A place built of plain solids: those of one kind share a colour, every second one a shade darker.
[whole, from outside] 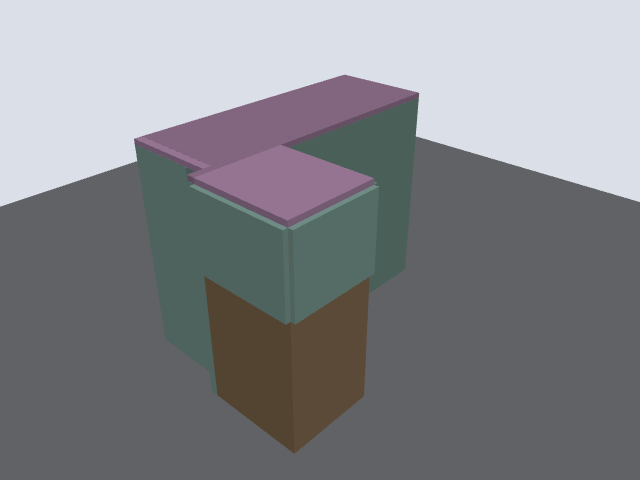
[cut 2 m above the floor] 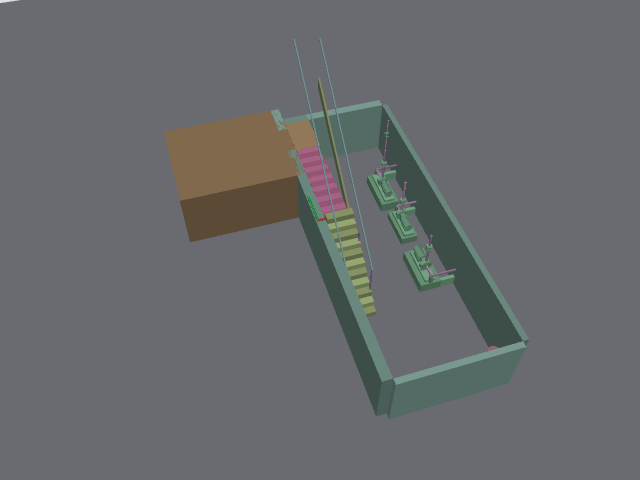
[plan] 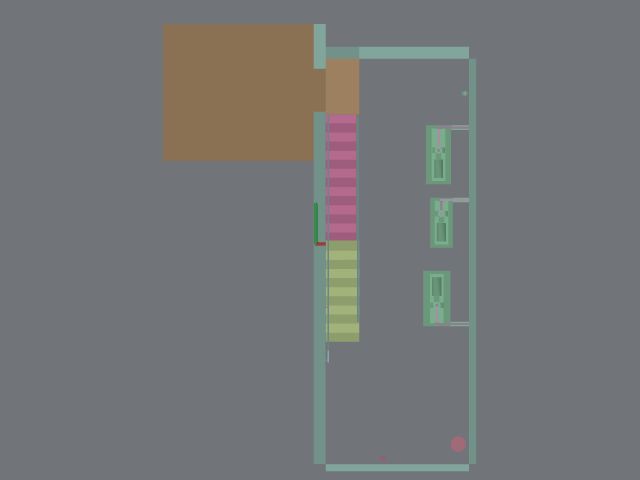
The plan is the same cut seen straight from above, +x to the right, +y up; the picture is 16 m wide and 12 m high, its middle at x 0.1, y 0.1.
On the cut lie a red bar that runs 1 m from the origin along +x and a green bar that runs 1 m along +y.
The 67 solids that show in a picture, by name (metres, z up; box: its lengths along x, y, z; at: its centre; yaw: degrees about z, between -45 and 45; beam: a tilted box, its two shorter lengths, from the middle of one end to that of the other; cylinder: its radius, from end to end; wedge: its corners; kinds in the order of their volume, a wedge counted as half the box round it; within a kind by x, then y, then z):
{
 "floor_1": {"box": [4.07, 3.43, 5.44], "at": [-1.79, 3.79, 2.42]},
 "floor_2": {"box": [0.84, 1.39, 5.44], "at": [0.66, 3.94, 2.42]},
 "wall_1": {"box": [0.18, 3.43, 2.92], "at": [-3.92, 3.79, 6.6]},
 "wall_2": {"box": [3.77, 0.18, 2.92], "at": [-1.94, 1.98, 6.6]},
 "wall_3": {"box": [3.77, 0.18, 2.92], "at": [-1.94, 5.59, 6.6]},
 "wall_4": {"box": [0.3, 8.81, 8.11], "at": [0.09, -1.1, 4.0]},
 "wall_5": {"box": [0.3, 1.13, 8.11], "at": [0.09, 4.94, 4.0]},
 "wall_6": {"box": [0.84, 0.3, 8.11], "at": [0.66, 4.78, 4.0]},
 "wall_7": {"box": [3.58, 0.18, 8.11], "at": [2.03, -5.59, 4.0]},
 "wall_8": {"box": [2.74, 0.3, 8.11], "at": [2.45, 4.78, 4.0]},
 "wall_9": {"box": [0.18, 10.14, 8.11], "at": [3.92, -0.44, 4.0]},
 "roof_1": {"box": [3.77, 3.43, 0.2], "at": [-1.94, 3.79, 8.16]},
 "roof_2": {"box": [0.3, 11.01, 0.2], "at": [0.09, 0.0, 8.16]},
 "roof_3": {"box": [3.58, 10.14, 0.2], "at": [2.03, -0.44, 8.16]},
 "roof_4": {"box": [3.58, 0.3, 0.2], "at": [2.03, 4.78, 8.16]},
 "under_1": {"box": [0.77, 0.23, 2.21], "at": [0.62, 0.17, 1.06]},
 "under_2": {"box": [0.77, 0.23, 2.41], "at": [0.62, 0.4, 1.16]},
 "under_3": {"box": [0.77, 0.23, 2.61], "at": [0.62, 0.63, 1.26]},
 "under_4": {"box": [0.77, 0.23, 2.81], "at": [0.62, 0.86, 1.35]},
 "under_5": {"box": [0.77, 0.23, 3.01], "at": [0.62, 1.08, 1.45]},
 "under_6": {"box": [0.77, 0.23, 3.21], "at": [0.62, 1.31, 1.55]},
 "under_7": {"box": [0.77, 0.23, 3.4], "at": [0.62, 1.54, 1.65]},
 "under_8": {"box": [0.77, 0.23, 3.6], "at": [0.62, 1.77, 1.75]},
 "under_9": {"box": [0.77, 0.23, 3.8], "at": [0.62, 1.99, 1.85]},
 "under_10": {"box": [0.77, 0.23, 4.0], "at": [0.62, 2.22, 1.95]},
 "under_11": {"box": [0.77, 0.23, 4.2], "at": [0.62, 2.45, 2.05]},
 "under_12": {"box": [0.77, 0.23, 4.39], "at": [0.62, 2.68, 2.15]},
 "under_13": {"box": [0.77, 0.23, 4.59], "at": [0.62, 2.9, 2.25]},
 "under_14": {"box": [0.77, 0.23, 4.79], "at": [0.62, 3.13, 2.34]},
 "plant_1": {"wedge": [[2.84, -1.6, 0.71], [2.84, -1.46, 0.71], [2.95, -1.6, 0.81], [2.95, -1.46, 0.81], [3.09, -1.6, 0.81], [3.09, -1.46, 0.81], [3.2, -1.6, 0.71], [3.2, -1.46, 0.71]]},
 "plant_2": {"wedge": [[2.9, -1.3, 0.68], [2.9, -0.83, 0.68], [2.97, -1.3, 0.75], [2.97, -0.83, 0.75], [3.07, -1.3, 0.75], [3.07, -0.83, 0.75], [3.14, -1.3, 0.68], [3.14, -0.83, 0.68]]},
 "plant_3": {"wedge": [[2.9, 2.27, 0.69], [2.9, 2.41, 0.69], [3.0, 2.27, 0.78], [3.0, 2.41, 0.78], [3.13, 2.27, 0.78], [3.13, 2.41, 0.78], [3.22, 2.27, 0.69], [3.22, 2.41, 0.69]]},
 "plant_4": {"wedge": [[2.95, 1.65, 0.67], [2.95, 2.11, 0.67], [3.02, 1.65, 0.73], [3.02, 2.11, 0.73], [3.11, 1.65, 0.73], [3.11, 2.11, 0.73], [3.17, 1.65, 0.67], [3.17, 2.11, 0.67]]},
 "plant_5": {"wedge": [[2.97, 0.69, 0.62], [2.97, 0.83, 0.62], [3.07, 0.69, 0.72], [3.07, 0.83, 0.72], [3.2, 0.69, 0.72], [3.2, 0.83, 0.72], [3.3, 0.69, 0.62], [3.3, 0.83, 0.62]]},
 "plant_6": {"box": [0.68, 1.39, 0.38], "at": [3.02, -1.37, 0.14]},
 "plant_7": {"box": [0.34, 1.23, 0.09], "at": [3.02, -1.37, 0.38]},
 "plant_8": {"wedge": [[3.02, 0.06, 0.6], [3.02, 0.53, 0.6], [3.09, 0.06, 0.67], [3.09, 0.53, 0.67], [3.18, 0.06, 0.67], [3.18, 0.53, 0.67], [3.25, 0.06, 0.6], [3.25, 0.53, 0.6]]},
 "plant_9": {"box": [0.63, 1.48, 0.39], "at": [3.06, 2.23, 0.14]},
 "plant_10": {"box": [0.34, 1.32, 0.09], "at": [3.06, 2.23, 0.38]},
 "plant_11": {"box": [0.57, 1.26, 0.32], "at": [3.14, 0.53, 0.11]},
 "plant_12": {"box": [0.34, 1.1, 0.09], "at": [3.14, 0.53, 0.31]},
 "plant_13": {"box": [0.46, 0.12, 0.38], "at": [3.59, -2.0, 0.14]},
 "plant_14": {"box": [0.45, 0.12, 0.39], "at": [3.6, 2.91, 0.14]},
 "plant_15": {"box": [0.4, 0.12, 0.32], "at": [3.62, 1.1, 0.11]},
 "guard_rail_1": {"wedge": [[0.29, -2.67, 0.94], [0.29, -2.67, 1.0], [0.29, 3.24, 6.09], [0.29, 3.24, 6.14], [0.33, -2.67, 0.94], [0.33, -2.67, 1.0], [0.33, 3.24, 6.09], [0.33, 3.24, 6.14]]},
 "guard_rail_2": {"wedge": [[1.03, -1.95, 1.57], [1.03, -1.95, 1.62], [1.03, 3.17, 6.02], [1.03, 3.17, 6.08], [1.07, -1.95, 1.57], [1.07, -1.95, 1.62], [1.07, 3.17, 6.02], [1.07, 3.17, 6.08]]},
 "string_1": {"wedge": [[1.01, -1.76, -0.05], [1.01, -1.76, 0.35], [1.01, 3.24, 4.31], [1.01, 3.24, 4.7], [1.06, -1.76, -0.05], [1.06, -1.76, 0.35], [1.06, 3.24, 4.31], [1.06, 3.24, 4.7]]},
 "tread_1": {"wedge": [[0.24, -2.45, -0.05], [0.24, -2.45, 0.19], [0.24, -2.19, -0.05], [0.24, -2.19, 0.19], [1.08, -2.45, -0.05], [1.08, -2.45, 0.19], [1.08, -2.19, -0.05], [1.08, -2.19, 0.19]]},
 "tread_2": {"wedge": [[0.24, -2.22, 0.18], [0.24, -2.22, 0.39], [0.24, -1.96, 0.18], [0.24, -1.96, 0.39], [1.08, -2.22, 0.18], [1.08, -2.22, 0.39], [1.08, -1.96, 0.18], [1.08, -1.96, 0.39]]},
 "tread_3": {"wedge": [[0.24, -1.99, 0.38], [0.24, -1.99, 0.59], [0.24, -1.74, 0.38], [0.24, -1.74, 0.59], [1.08, -1.99, 0.38], [1.08, -1.99, 0.59], [1.08, -1.73, 0.38], [1.08, -1.73, 0.59]]},
 "tread_4": {"wedge": [[0.24, -1.76, 0.58], [0.24, -1.76, 0.79], [0.24, -1.51, 0.58], [0.24, -1.51, 0.79], [1.08, -1.76, 0.58], [1.08, -1.76, 0.79], [1.08, -1.51, 0.58], [1.08, -1.51, 0.79]]},
 "tread_5": {"wedge": [[0.24, -1.53, 0.78], [0.24, -1.53, 0.98], [0.24, -1.28, 0.78], [0.24, -1.28, 0.98], [1.08, -1.53, 0.78], [1.08, -1.53, 0.98], [1.08, -1.28, 0.78], [1.08, -1.28, 0.99]]},
 "tread_6": {"wedge": [[0.24, -1.31, 0.97], [0.24, -1.31, 1.18], [0.24, -1.05, 0.97], [0.24, -1.05, 1.18], [1.08, -1.31, 0.97], [1.08, -1.31, 1.18], [1.08, -1.05, 0.97], [1.08, -1.05, 1.18]]},
 "tread_7": {"wedge": [[0.24, -1.08, 1.17], [0.24, -1.08, 1.38], [0.24, -0.82, 1.17], [0.24, -0.82, 1.38], [1.08, -1.08, 1.17], [1.08, -1.08, 1.38], [1.08, -0.82, 1.17], [1.08, -0.82, 1.38]]},
 "tread_8": {"wedge": [[0.24, -0.85, 1.37], [0.24, -0.85, 1.58], [0.24, -0.6, 1.37], [0.24, -0.6, 1.58], [1.08, -0.85, 1.37], [1.08, -0.85, 1.58], [1.08, -0.6, 1.37], [1.08, -0.6, 1.58]]},
 "tread_9": {"wedge": [[0.24, -0.62, 1.57], [0.24, -0.62, 1.78], [0.24, -0.37, 1.57], [0.24, -0.37, 1.78], [1.08, -0.62, 1.57], [1.08, -0.62, 1.78], [1.08, -0.37, 1.57], [1.08, -0.37, 1.78]]},
 "tread_10": {"wedge": [[0.24, -0.4, 1.77], [0.24, -0.4, 1.97], [0.24, -0.14, 1.77], [0.24, -0.14, 1.97], [1.08, -0.4, 1.77], [1.08, -0.4, 1.97], [1.08, -0.14, 1.77], [1.08, -0.14, 1.97]]},
 "tread_11": {"wedge": [[0.24, -0.17, 1.96], [0.24, -0.17, 2.17], [0.24, 0.09, 1.96], [0.24, 0.09, 2.17], [1.08, -0.17, 1.96], [1.08, -0.17, 2.17], [1.08, 0.09, 1.96], [1.08, 0.09, 2.17]]},
 "pipe_1": {"cylinder": 0.036, "from": [3.02, -1.53, 0.81], "to": [3.02, -1.53, 8.06]},
 "pipe_2": {"cylinder": 0.036, "from": [3.06, 2.34, 0.78], "to": [3.06, 2.34, 8.06]},
 "pipe_3": {"box": [0.06, 0.47, 0.06], "at": [3.06, 2.65, 0.62]},
 "pipe_4": {"cylinder": 0.037, "from": [3.14, 0.76, 0.72], "to": [3.14, 0.76, 8.06]},
 "pipe_5": {"box": [0.83, 0.06, 0.06], "at": [3.41, -2.0, 0.63]},
 "pipe_6": {"box": [0.79, 0.06, 0.06], "at": [3.43, 2.91, 0.62]},
 "pipe_7": {"box": [0.72, 0.06, 0.06], "at": [3.47, 1.1, 0.55]},
 "pipe_8": {"cylinder": 0.029, "from": [3.73, 3.76, 0.0], "to": [3.73, 3.76, 2.07]},
 "bin_1": {"cylinder": 0.19, "from": [3.56, -5.0, 0.0], "to": [3.56, -5.0, 0.75]}
}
